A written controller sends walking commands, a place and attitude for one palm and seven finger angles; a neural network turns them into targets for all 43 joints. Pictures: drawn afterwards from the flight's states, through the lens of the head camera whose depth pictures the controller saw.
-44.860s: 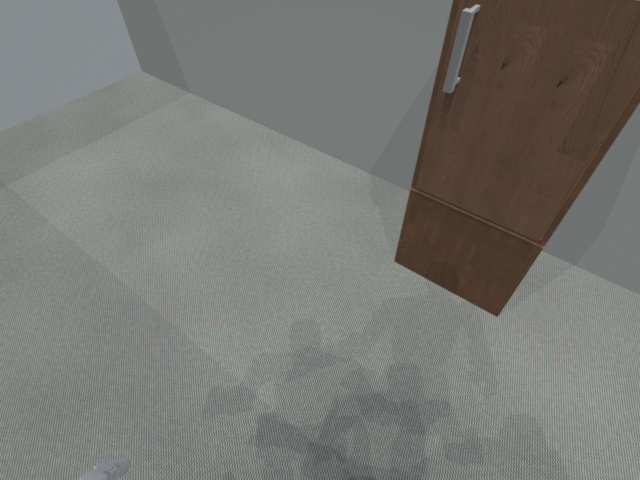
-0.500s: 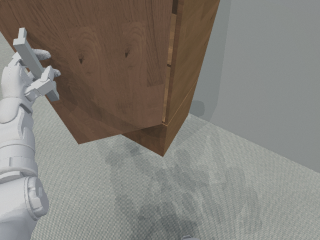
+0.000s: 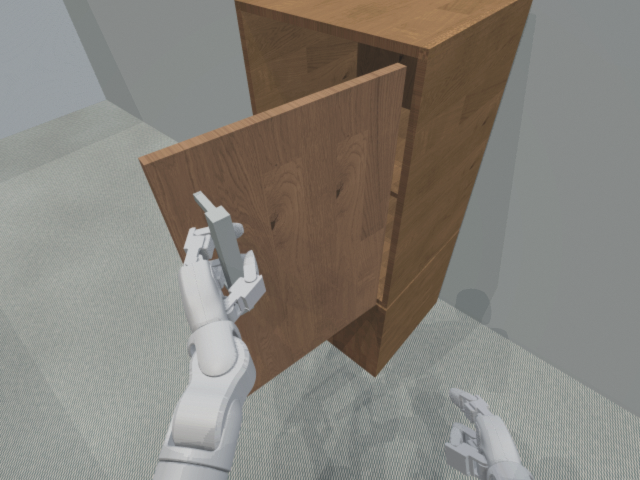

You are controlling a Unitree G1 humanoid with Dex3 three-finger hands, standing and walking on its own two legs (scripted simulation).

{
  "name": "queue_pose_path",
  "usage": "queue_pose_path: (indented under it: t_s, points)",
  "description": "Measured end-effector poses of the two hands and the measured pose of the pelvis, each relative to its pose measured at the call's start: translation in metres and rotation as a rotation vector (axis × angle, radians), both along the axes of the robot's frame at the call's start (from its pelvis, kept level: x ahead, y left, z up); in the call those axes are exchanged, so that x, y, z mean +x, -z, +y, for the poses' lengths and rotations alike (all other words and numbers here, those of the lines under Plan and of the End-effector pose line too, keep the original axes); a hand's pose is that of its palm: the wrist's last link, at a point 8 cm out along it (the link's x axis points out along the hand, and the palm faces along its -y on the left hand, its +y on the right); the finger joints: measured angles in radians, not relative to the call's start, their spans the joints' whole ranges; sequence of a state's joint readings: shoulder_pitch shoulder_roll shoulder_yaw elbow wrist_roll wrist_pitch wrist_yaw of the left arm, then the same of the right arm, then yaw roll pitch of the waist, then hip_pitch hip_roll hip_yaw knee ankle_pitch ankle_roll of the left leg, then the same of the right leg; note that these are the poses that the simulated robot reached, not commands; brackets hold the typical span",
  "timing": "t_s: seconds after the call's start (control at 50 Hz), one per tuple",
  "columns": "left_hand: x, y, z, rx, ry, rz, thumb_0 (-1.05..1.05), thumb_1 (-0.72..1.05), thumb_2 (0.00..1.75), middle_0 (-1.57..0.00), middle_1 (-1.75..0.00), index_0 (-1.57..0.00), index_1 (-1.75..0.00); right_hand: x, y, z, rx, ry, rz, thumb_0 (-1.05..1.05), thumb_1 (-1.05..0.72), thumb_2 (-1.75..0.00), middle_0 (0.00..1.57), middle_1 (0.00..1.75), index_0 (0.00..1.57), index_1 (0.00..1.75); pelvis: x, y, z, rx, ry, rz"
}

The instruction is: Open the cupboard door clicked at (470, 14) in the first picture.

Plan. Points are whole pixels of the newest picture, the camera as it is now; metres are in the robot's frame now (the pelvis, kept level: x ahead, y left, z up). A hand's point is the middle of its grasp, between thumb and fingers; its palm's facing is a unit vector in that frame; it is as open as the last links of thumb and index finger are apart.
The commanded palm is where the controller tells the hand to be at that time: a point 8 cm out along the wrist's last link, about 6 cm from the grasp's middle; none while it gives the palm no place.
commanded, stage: pull the door open along its arc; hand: left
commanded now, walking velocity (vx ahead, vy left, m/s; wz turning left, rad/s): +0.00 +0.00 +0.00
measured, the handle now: (224, 256) +0.36 +0.15 +0.11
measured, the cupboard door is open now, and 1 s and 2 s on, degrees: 80 85 87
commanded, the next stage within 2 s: open thumb and fingers to let go in 0.08 s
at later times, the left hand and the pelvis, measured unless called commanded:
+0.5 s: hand (279, 292) +0.30 +0.07 +0.12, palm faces +0.43 -0.90 -0.02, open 8.3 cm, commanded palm +0.26 +0.11 +0.11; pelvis -0.03 -0.02 +0.00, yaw +2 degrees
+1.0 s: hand (277, 289) +0.31 +0.07 +0.12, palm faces +0.39 -0.92 +0.00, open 14.7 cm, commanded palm +0.27 +0.12 +0.11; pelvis -0.05 +0.01 +0.00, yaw +0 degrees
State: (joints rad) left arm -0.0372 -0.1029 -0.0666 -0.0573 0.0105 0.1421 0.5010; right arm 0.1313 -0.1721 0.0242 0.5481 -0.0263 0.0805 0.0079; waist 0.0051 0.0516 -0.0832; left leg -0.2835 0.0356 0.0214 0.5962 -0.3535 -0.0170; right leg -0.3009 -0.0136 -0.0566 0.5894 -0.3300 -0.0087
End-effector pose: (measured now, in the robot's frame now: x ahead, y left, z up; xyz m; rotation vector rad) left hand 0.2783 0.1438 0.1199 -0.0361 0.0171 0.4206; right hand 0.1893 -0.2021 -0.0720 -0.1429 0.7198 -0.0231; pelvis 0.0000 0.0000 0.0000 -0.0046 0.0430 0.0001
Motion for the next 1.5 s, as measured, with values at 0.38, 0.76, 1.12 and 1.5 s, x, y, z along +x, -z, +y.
queue_pose_path:
  t_s: [0.38,0.76,1.12,1.5]
  points:
    - [-0.017,0.001,-0.036,0.048,-0.032,0.017,0.01,0.57,0.75,-0.37,-1.31,-0.36,-1.32,-0.032,0.024,-0.027,-0.042,-0.007,0.129,0.01,-0.91,-0.9,0.2,0.3,0.2,0.3,-0.016,-0.001,-0.024,0.01,-0.039,-0.057]
    - [-0.014,0.002,-0.033,0.036,-0.002,0.002,0.0,-0.36,0.36,-0.31,-1.14,-0.33,-1.15,-0.074,0.024,-0.018,-0.057,0.043,0.131,0.01,-0.91,-0.9,0.2,0.3,0.2,0.3,-0.043,-0.002,-0.008,0.005,-0.019,-0.067]
    - [-0.011,0.002,-0.028,0.037,0.015,0.0,-0.01,-0.49,0.31,-0.4,-0.63,-0.4,-0.62,-0.084,0.026,0.011,-0.057,0.03,0.16,0.01,-0.91,-0.9,0.2,0.3,0.2,0.3,-0.053,0.002,0.015,0.002,-0.01,-0.05]
    - [-0.02,0.007,-0.014,0.036,0.445,-0.052,-0.01,-0.5,0.3,-0.18,-0.34,-0.18,-0.33,-0.091,0.018,0.007,-0.015,0.044,0.052,0.01,-0.91,-0.9,0.2,0.3,0.2,0.3,-0.052,0.001,0.014,0.01,0.009,-0.067]
